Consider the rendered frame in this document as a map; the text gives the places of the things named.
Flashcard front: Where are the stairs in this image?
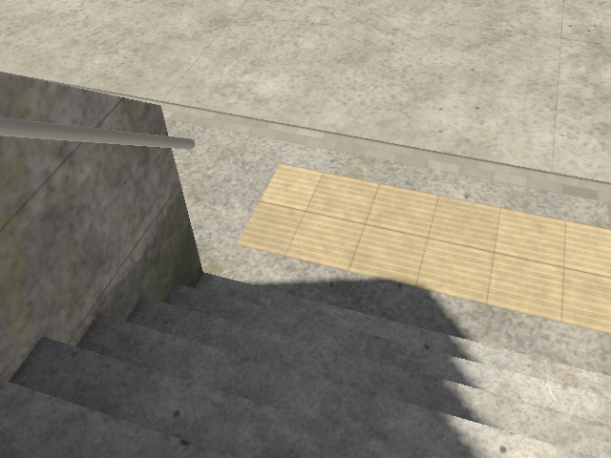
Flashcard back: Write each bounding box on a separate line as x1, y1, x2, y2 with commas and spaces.
0, 272, 611, 458

